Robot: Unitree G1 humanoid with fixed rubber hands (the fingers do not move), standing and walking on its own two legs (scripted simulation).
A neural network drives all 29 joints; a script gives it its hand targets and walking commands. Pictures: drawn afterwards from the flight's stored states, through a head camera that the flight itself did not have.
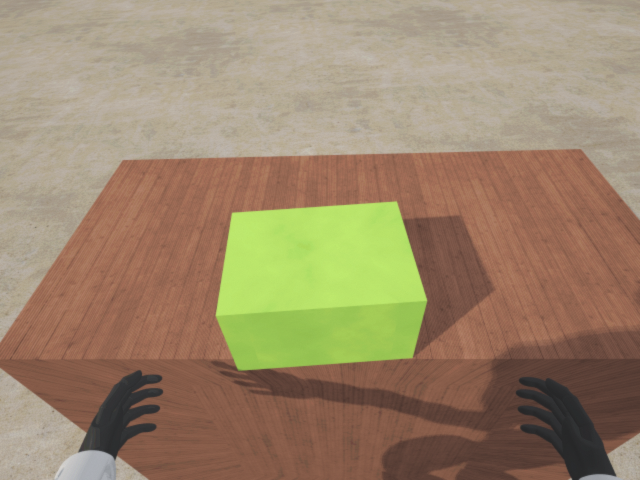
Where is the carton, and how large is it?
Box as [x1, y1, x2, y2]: [216, 201, 426, 370]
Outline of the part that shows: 396,201 232,213 216,317 238,370 412,357 426,303 426,298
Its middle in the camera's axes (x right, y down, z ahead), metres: +0.00 +0.06 +0.59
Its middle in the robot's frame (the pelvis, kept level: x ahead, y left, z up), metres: +0.41 +0.04 +0.02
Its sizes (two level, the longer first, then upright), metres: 0.256 0.190 0.141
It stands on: a pedestal, 0.72 m high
